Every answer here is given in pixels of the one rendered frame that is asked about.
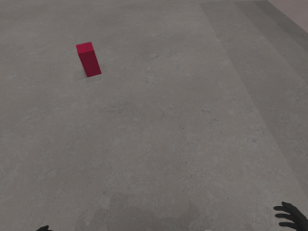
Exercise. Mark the carton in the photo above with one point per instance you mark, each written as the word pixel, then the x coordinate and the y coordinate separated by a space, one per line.
pixel 88 59

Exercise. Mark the robot right hand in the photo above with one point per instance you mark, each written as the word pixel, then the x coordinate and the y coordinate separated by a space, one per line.
pixel 300 222

